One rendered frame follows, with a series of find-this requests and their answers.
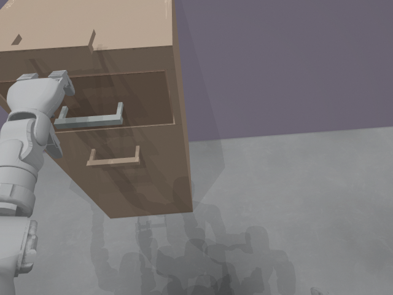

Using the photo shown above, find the robot left hand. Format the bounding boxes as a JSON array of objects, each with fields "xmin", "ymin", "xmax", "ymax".
[{"xmin": 7, "ymin": 70, "xmax": 75, "ymax": 159}]

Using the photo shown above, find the handle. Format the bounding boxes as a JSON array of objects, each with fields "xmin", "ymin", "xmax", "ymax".
[
  {"xmin": 0, "ymin": 40, "xmax": 93, "ymax": 61},
  {"xmin": 54, "ymin": 102, "xmax": 123, "ymax": 129},
  {"xmin": 87, "ymin": 157, "xmax": 140, "ymax": 168}
]

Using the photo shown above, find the left robot upper arm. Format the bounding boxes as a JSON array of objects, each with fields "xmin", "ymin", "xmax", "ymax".
[{"xmin": 0, "ymin": 216, "xmax": 38, "ymax": 295}]

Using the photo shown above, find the drawer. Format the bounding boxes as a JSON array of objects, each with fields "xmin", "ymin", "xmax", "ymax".
[{"xmin": 0, "ymin": 69, "xmax": 173, "ymax": 132}]

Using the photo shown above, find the cabinet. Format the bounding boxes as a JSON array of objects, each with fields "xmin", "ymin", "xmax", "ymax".
[{"xmin": 0, "ymin": 0, "xmax": 193, "ymax": 219}]

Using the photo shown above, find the robot left forearm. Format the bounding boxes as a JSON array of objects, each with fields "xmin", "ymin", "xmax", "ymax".
[{"xmin": 0, "ymin": 108, "xmax": 51, "ymax": 218}]

